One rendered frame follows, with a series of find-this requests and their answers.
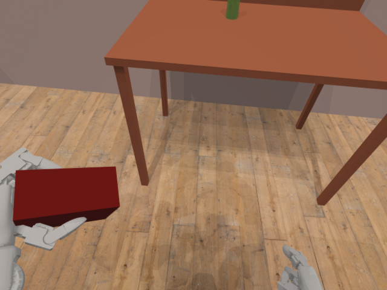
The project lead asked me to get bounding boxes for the sponge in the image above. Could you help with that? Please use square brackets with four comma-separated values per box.
[13, 166, 120, 228]

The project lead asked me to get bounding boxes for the table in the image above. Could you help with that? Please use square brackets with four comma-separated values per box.
[104, 0, 387, 205]

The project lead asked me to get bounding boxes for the right robot hand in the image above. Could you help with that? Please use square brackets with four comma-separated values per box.
[278, 245, 323, 290]

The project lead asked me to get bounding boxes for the left robot hand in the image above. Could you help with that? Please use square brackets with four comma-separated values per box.
[0, 147, 87, 251]

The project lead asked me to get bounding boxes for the robot left forearm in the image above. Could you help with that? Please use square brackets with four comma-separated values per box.
[0, 245, 25, 290]

